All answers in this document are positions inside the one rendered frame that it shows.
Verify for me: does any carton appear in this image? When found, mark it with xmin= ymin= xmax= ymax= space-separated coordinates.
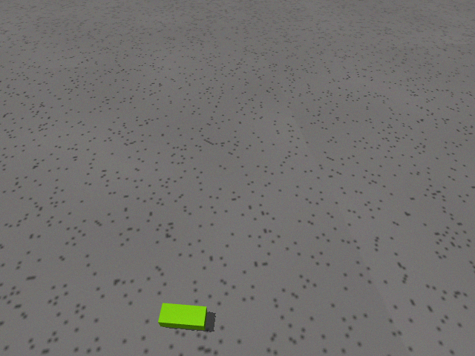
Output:
xmin=158 ymin=303 xmax=207 ymax=330

